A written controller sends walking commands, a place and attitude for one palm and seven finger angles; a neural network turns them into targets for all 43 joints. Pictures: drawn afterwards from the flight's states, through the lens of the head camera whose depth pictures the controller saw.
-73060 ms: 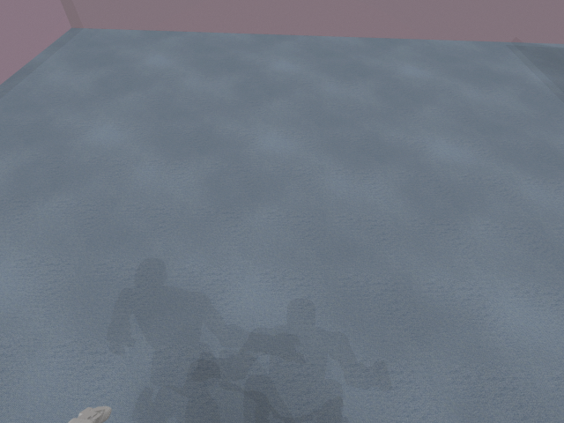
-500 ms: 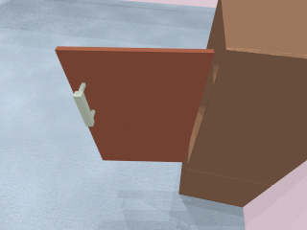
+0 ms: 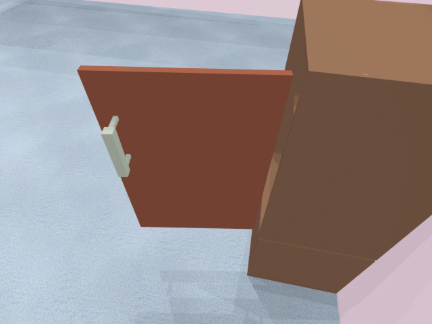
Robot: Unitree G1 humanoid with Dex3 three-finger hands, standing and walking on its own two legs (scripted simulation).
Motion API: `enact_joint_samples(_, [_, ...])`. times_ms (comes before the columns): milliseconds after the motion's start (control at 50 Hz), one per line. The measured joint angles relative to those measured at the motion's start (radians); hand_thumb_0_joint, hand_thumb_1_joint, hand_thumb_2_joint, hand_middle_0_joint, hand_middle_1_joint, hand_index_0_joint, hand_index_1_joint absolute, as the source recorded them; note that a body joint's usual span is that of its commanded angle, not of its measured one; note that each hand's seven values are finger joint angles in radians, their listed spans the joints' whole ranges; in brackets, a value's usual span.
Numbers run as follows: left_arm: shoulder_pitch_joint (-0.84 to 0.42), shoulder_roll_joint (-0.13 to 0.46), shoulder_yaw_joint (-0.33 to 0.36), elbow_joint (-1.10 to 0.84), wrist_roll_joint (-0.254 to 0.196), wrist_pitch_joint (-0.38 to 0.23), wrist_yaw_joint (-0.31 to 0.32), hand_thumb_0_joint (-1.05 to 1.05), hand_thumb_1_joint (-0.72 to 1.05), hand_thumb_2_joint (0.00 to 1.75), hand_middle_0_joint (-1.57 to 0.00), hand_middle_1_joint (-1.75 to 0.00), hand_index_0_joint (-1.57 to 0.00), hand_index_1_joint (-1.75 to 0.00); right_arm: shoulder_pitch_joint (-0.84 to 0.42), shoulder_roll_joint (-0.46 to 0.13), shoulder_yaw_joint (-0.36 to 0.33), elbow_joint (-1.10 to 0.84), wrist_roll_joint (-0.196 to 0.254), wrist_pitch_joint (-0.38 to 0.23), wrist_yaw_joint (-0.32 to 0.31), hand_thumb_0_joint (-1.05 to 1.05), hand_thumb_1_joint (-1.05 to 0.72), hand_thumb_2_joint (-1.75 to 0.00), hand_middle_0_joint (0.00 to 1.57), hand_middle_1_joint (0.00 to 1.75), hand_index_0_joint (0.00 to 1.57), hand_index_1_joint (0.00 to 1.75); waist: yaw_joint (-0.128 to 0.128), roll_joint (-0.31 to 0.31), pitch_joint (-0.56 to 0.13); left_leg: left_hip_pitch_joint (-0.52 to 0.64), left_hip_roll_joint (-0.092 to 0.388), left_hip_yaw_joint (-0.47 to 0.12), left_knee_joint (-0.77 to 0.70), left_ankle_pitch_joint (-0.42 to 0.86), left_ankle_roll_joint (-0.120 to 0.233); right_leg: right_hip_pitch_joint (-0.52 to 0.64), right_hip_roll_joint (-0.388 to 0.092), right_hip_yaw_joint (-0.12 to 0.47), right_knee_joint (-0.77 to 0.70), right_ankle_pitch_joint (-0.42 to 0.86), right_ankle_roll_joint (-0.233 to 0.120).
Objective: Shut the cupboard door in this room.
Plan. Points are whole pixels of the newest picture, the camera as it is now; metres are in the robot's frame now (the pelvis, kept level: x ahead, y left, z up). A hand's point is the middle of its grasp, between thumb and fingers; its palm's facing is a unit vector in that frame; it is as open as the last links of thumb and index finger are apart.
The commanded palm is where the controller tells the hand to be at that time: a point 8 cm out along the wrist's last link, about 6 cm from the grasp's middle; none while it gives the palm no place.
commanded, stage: look again from close up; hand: left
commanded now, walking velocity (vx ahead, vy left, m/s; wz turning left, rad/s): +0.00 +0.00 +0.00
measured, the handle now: (119, 147) +0.46 +0.25 +0.06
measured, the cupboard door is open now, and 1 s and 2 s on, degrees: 100 100 100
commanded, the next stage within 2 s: raise the hand and make a fist in 0.28 s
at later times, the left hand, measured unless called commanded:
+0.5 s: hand out of the picture +0.09 +0.20 -0.09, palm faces +0.20 -0.96 -0.18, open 7.3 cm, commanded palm +0.08 +0.24 -0.06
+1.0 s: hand (114, 323) +0.13 +0.18 -0.02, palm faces +0.08 -0.99 -0.06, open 5.2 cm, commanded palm +0.11 +0.23 -0.02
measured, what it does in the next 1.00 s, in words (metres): lowers itself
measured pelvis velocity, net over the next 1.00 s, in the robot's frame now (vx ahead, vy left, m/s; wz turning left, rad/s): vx -0.04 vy -0.02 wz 0.07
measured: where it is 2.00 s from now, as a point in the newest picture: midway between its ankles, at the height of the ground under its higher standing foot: outside the picture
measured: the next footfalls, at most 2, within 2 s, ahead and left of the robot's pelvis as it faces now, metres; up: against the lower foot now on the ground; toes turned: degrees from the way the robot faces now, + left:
none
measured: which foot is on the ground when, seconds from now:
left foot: down 0.00-1.00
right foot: down 0.00-1.00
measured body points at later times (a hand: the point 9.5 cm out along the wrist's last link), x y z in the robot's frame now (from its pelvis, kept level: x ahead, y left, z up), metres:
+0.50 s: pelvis -0.03 +0.02 -0.01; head -0.03 +0.02 +0.44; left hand +0.07 +0.26 -0.07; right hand +0.00 -0.22 -0.14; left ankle -0.02 +0.08 -0.74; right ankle +0.00 -0.10 -0.74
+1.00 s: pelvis -0.04 -0.02 -0.09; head +0.02 -0.01 +0.35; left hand +0.12 +0.23 -0.01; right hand +0.22 -0.20 -0.14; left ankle -0.02 +0.08 -0.74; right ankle +0.00 -0.10 -0.74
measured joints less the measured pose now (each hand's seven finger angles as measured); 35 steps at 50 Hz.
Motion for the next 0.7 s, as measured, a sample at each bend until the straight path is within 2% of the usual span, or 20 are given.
enact_joint_samples(180, [-0.011,0.034,0.002,-0.048,0.006,0.017,-0.011,0.01,0.91,0.9,-0.2,-0.3,-0.2,-0.3,0.019,-0.006,0.009,-0.018,-0.009,0.007,0.018,0.0,-0.93,-0.9,0.2,0.3,0.19,0.3,0.009,0.0,-0.04,-0.011,-0.019,0.007,-0.035,0.043,0.015,-0.017,-0.019,0.007,-0.019,0.035,0.015])
enact_joint_samples(400, [-0.008,0.047,0.002,-0.053,0.008,0.017,-0.007,0.01,0.91,0.9,-0.2,-0.3,-0.2,-0.3,0.065,0.006,0.024,0.02,-0.005,0.01,0.027,0.0,-0.91,-0.9,0.2,0.3,0.19,0.3,0.005,-0.002,-0.024,-0.027,-0.029,0.013,-0.052,0.067,0.024,-0.035,-0.029,0.013,-0.033,0.057,0.028])
enact_joint_samples(420, [0.037,0.044,0.051,-0.216,-0.016,0.08,-0.02,0.01,0.91,0.9,-0.2,-0.3,-0.2,-0.3,0.077,0.007,0.027,-0.021,-0.004,-0.005,0.015,0.0,-0.91,-0.9,0.2,0.3,0.2,0.3,-0.005,-0.007,-0.005,-0.039,-0.03,0.009,-0.029,0.06,0.025,-0.044,-0.031,0.008,-0.014,0.052,0.029])
enact_joint_samples(440, [0.097,0.055,0.058,-0.423,-0.05,0.109,-0.013,0.01,0.91,0.9,-0.21,-0.3,-0.2,-0.3,0.104,0.007,0.034,-0.07,0.01,-0.05,-0.006,0.0,-0.91,-0.9,0.21,0.3,0.2,0.3,-0.007,-0.014,-0.001,-0.057,-0.033,0.007,-0.006,0.052,0.025,-0.063,-0.034,0.005,0.014,0.041,0.027])
enact_joint_samples(480, [0.188,0.077,0.041,-0.753,-0.111,0.064,0.017,0.02,0.91,0.9,-0.21,-0.3,-0.2,-0.3,0.143,-0.009,0.042,-0.136,0.03,-0.162,-0.026,0.01,-0.91,-0.9,0.21,0.3,0.2,0.3,-0.007,-0.018,-0.027,-0.089,-0.04,0.008,0.029,0.036,0.022,-0.103,-0.042,0.003,0.07,0.006,0.014])
enact_joint_samples(500, [0.19,0.082,0.037,-0.854,-0.131,0.029,0.028,0.02,0.91,0.9,-0.21,-0.31,-0.21,-0.31,0.146,-0.021,0.039,-0.165,0.036,-0.208,-0.025,0.01,-0.91,-0.9,0.21,0.3,0.2,0.3,-0.018,-0.013,-0.037,-0.109,-0.045,0.001,0.053,0.027,0.02,-0.119,-0.049,-0.004,0.093,-0.003,0.014])
enact_joint_samples(560, [0.091,0.073,0.071,-0.958,-0.166,-0.14,0.003,0.02,0.91,0.9,-0.24,-0.33,-0.23,-0.33,0.107,-0.062,0.016,-0.251,0.026,-0.284,0.0,0.01,-0.91,-0.9,0.21,0.3,0.2,0.3,-0.048,0.011,-0.081,-0.234,-0.052,-0.019,0.172,-0.013,0.009,-0.224,-0.061,-0.028,0.188,-0.039,0.022])
enact_joint_samples(600, [0.025,0.068,0.114,-0.957,-0.204,-0.291,-0.068,0.02,0.91,0.9,-0.26,-0.36,-0.25,-0.36,0.061,-0.075,-0.003,-0.314,0.016,-0.301,0.025,0.01,-0.91,-0.9,0.21,0.3,0.2,0.3,-0.048,0.002,-0.122,-0.346,-0.046,-0.008,0.271,-0.049,0.0,-0.339,-0.058,-0.022,0.287,-0.072,0.018])
enact_joint_samples(660, [0.0,0.07,0.15,-0.965,-0.256,-0.5,-0.231,0.01,0.92,0.9,-0.3,-0.4,-0.29,-0.4,-0.007,-0.088,-0.031,-0.421,0.008,-0.3,0.057,0.01,-0.91,-0.9,0.21,0.3,0.2,0.3,-0.036,-0.027,-0.166,-0.503,-0.028,0.009,0.437,-0.117,0.006,-0.501,-0.043,-0.012,0.449,-0.129,0.014])
enact_joint_samples(680, [0.011,0.074,0.153,-0.975,-0.264,-0.533,-0.279,0.01,0.92,0.9,-0.31,-0.42,-0.31,-0.42,-0.027,-0.093,-0.039,-0.459,0.011,-0.294,0.063,0.01,-0.91,-0.9,0.21,0.3,0.2,0.3,-0.03,-0.034,-0.173,-0.544,-0.022,0.011,0.488,-0.14,0.013,-0.543,-0.039,-0.012,0.497,-0.149,0.013])
enact_joint_samples(700, [0.032,0.079,0.15,-0.992,-0.271,-0.538,-0.315,0.01,0.91,0.9,-0.33,-0.44,-0.32,-0.44,-0.044,-0.099,-0.047,-0.494,0.016,-0.284,0.066,0.01,-0.91,-0.9,0.21,0.3,0.2,0.3,-0.022,-0.041,-0.177,-0.578,-0.019,0.012,0.532,-0.16,0.018,-0.576,-0.036,-0.014,0.54,-0.168,0.009])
